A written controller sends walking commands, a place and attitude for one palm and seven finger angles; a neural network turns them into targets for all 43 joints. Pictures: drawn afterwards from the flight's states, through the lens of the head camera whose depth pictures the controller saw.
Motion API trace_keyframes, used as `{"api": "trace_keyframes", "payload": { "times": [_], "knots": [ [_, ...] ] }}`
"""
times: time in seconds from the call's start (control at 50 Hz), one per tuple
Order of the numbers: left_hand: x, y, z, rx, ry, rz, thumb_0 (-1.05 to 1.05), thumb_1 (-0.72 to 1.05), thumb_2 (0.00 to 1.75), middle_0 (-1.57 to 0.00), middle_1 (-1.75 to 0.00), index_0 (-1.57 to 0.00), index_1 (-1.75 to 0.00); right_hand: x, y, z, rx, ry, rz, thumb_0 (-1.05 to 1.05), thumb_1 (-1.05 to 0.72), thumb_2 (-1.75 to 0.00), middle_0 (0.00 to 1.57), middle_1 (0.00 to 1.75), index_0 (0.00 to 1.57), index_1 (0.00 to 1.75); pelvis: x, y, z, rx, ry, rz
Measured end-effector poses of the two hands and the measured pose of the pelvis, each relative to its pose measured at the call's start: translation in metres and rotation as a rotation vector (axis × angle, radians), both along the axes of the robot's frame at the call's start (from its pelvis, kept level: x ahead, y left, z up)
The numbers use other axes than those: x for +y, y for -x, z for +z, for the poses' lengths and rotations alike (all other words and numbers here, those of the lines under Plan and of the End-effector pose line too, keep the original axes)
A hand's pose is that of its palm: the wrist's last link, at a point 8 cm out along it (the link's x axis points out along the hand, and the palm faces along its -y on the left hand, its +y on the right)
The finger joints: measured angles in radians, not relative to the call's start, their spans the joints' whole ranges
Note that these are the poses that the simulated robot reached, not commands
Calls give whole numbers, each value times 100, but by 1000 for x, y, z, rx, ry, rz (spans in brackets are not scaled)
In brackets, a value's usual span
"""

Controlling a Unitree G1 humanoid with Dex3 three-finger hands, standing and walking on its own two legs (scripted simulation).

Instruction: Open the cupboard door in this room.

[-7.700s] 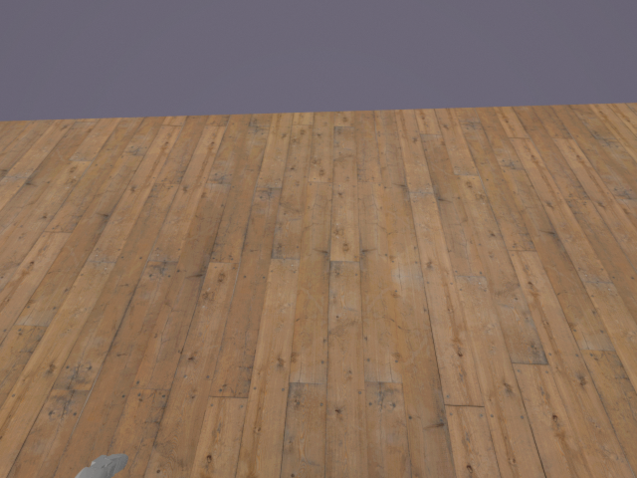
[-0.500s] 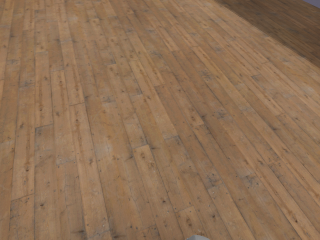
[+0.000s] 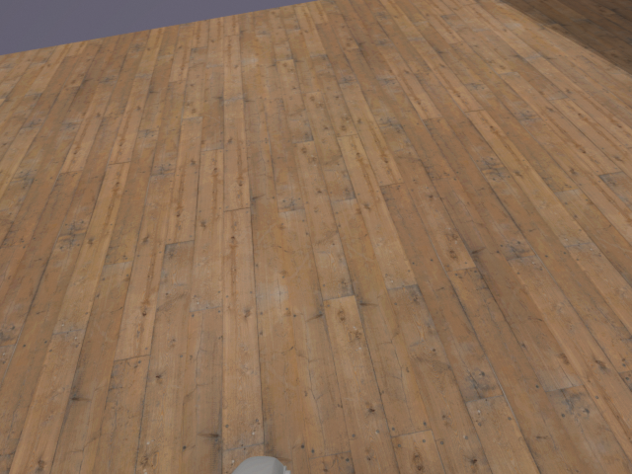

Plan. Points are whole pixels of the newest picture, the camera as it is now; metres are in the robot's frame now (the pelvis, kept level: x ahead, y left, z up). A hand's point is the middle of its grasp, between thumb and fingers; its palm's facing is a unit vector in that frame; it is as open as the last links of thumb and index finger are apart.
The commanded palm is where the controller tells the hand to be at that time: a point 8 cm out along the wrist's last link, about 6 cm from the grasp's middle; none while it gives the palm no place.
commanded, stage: turn or walk to find it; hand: left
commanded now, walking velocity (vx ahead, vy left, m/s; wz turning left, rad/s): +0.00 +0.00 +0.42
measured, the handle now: out of the picture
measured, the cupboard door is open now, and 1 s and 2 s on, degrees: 0 0 0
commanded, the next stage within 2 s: none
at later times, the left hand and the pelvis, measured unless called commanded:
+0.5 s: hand out of the picture +0.01 +0.25 -0.16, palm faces +0.24 -0.93 -0.28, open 7.4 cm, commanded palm none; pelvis -0.02 +0.02 +0.00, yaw +12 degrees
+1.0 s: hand out of the picture -0.10 +0.18 -0.16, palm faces +0.47 -0.85 -0.25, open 7.4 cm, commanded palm none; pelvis -0.05 -0.01 +0.00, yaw +27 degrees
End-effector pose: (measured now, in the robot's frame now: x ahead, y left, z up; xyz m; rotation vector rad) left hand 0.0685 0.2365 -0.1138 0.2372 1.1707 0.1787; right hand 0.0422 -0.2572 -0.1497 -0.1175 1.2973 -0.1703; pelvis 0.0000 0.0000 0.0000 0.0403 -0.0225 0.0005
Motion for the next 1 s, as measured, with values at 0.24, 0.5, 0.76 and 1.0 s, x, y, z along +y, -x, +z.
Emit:
{"api": "trace_keyframes", "payload": {
  "times": [0.24, 0.5, 0.76, 1.0],
  "knots": [
    [53, 86, -41, 140, 43, 189, 1, 90, 90, -20, -30, -20, -30, 45, -47, 8, -54, 66, 185, 1, -91, -90, 20, 30, 20, 30, 32, 11, -16, 12, 24, 113],
    [59, 76, -13, 39, 5, 250, 1, 91, 90, -20, -30, -19, -30, 68, -54, 11, -84, 4, 272, 0, -90, -90, 20, 30, 21, 30, 25, 22, -3, 10, 31, 207],
    [-5, 103, 6, -30, -20, 333, 1, 90, 90, -20, -30, -20, -30, 12, -50, -6, -8, -19, 335, 1, -91, -90, 20, 30, 20, 30, -19, 31, -1, -5, -4, 340],
    [-18, 193, -16, 80, 46, 511, 1, 90, 90, -20, -30, -20, -30, 32, -62, 7, 42, 45, 497, 1, -91, -90, 20, 30, 20, 30, -13, 48, -1, 10, 13, 463]
  ]
}}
